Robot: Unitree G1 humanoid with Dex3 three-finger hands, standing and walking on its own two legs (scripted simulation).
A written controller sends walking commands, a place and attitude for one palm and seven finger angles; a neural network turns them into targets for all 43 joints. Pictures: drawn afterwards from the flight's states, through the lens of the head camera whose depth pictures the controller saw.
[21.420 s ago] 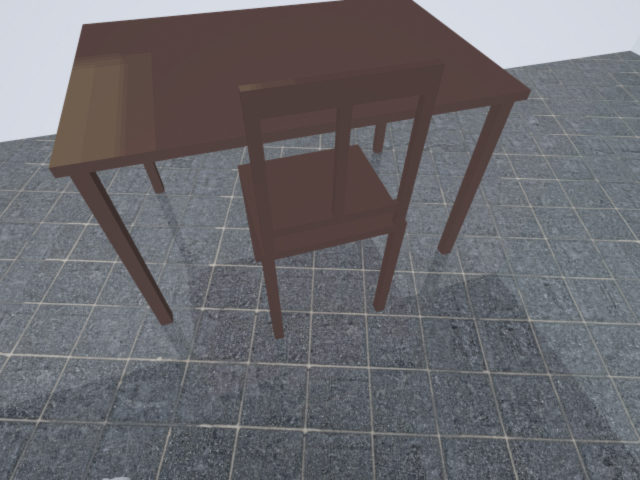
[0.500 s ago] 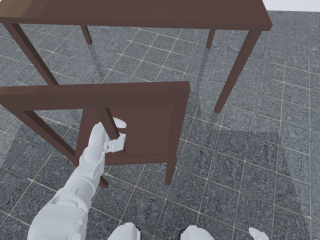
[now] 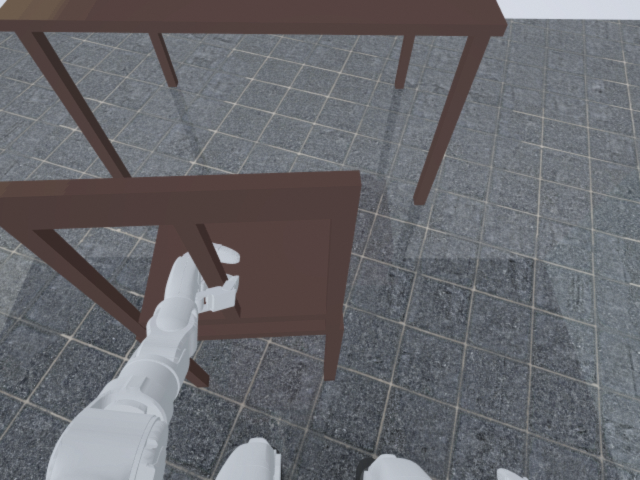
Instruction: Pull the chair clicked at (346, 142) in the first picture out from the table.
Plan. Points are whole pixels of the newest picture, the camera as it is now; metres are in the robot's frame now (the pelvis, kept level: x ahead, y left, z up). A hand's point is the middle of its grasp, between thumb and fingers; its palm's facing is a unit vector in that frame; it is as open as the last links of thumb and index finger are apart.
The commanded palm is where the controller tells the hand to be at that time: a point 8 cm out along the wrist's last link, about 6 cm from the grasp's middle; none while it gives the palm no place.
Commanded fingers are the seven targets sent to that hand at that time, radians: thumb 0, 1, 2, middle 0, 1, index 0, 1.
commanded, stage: stop walking, hand still on the chair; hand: left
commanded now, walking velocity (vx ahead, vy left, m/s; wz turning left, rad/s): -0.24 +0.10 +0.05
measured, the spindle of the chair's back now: (214, 276) +0.38 +0.18 -0.05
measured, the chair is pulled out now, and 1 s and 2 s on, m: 0.51 0.63 0.63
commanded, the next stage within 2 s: open the thumb and straighten the fingers in 1.00 s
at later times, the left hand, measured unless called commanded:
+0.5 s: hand (219, 375) +0.24 +0.15 -0.06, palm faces +0.06 -0.98 -0.18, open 5.9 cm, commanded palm +0.22 +0.20 -0.04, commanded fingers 0.00 0.90 0.90 -0.50 -1.45 -0.50 -1.45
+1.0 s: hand (219, 380) +0.23 +0.15 -0.06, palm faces +0.05 -0.98 -0.17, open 5.8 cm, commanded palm +0.21 +0.20 -0.04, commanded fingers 0.00 0.90 0.90 -0.50 -1.45 -0.50 -1.45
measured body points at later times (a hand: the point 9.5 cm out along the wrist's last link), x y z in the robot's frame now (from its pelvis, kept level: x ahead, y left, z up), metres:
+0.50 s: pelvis -0.03 +0.00 +0.01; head -0.01 -0.01 +0.46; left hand +0.23 +0.20 -0.04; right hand +0.07 -0.24 -0.12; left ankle -0.03 +0.13 -0.72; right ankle +0.02 -0.12 -0.72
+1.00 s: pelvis -0.01 +0.00 +0.02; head +0.01 +0.00 +0.47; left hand +0.23 +0.20 -0.04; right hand +0.14 -0.24 -0.09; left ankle -0.03 +0.13 -0.72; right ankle +0.02 -0.12 -0.72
